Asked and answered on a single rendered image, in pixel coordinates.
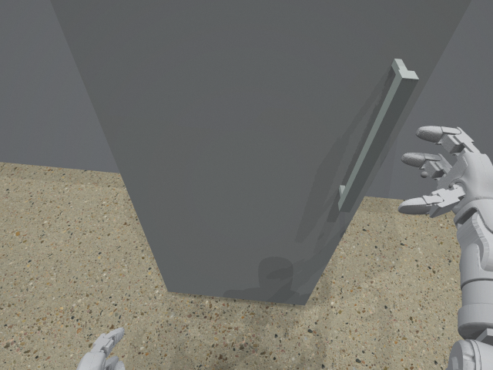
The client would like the fridge door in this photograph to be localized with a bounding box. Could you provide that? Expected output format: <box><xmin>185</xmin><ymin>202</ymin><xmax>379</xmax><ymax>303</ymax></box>
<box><xmin>50</xmin><ymin>0</ymin><xmax>471</xmax><ymax>305</ymax></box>

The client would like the left robot hand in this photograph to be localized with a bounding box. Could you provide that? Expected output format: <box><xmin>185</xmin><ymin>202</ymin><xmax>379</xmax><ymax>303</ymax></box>
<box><xmin>76</xmin><ymin>328</ymin><xmax>125</xmax><ymax>370</ymax></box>

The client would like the right robot forearm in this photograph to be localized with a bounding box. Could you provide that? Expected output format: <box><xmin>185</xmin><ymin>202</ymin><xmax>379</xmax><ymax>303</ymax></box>
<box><xmin>454</xmin><ymin>199</ymin><xmax>493</xmax><ymax>346</ymax></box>

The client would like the robot right upper arm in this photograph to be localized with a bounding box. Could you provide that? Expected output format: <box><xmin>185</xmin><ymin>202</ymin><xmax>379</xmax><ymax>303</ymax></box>
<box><xmin>445</xmin><ymin>339</ymin><xmax>493</xmax><ymax>370</ymax></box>

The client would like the right robot hand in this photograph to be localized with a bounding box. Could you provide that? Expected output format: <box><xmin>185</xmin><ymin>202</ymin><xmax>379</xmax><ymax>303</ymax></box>
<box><xmin>398</xmin><ymin>126</ymin><xmax>493</xmax><ymax>218</ymax></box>

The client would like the handle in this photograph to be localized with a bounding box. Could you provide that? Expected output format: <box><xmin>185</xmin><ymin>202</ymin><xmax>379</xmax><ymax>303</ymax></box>
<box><xmin>338</xmin><ymin>59</ymin><xmax>419</xmax><ymax>213</ymax></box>

